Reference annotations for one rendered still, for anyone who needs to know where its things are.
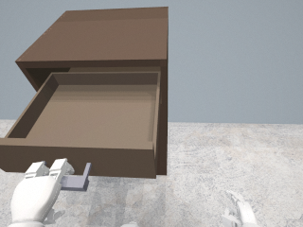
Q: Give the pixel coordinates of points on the drawer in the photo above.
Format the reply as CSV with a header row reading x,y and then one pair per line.
x,y
108,119

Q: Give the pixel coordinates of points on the cabinet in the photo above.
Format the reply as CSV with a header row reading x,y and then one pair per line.
x,y
106,40

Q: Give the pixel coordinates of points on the handle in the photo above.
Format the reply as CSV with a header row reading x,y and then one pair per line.
x,y
72,183

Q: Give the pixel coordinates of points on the robot right hand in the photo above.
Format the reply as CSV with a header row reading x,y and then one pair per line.
x,y
244,213

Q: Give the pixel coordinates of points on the robot left hand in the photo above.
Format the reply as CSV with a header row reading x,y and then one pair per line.
x,y
34,197

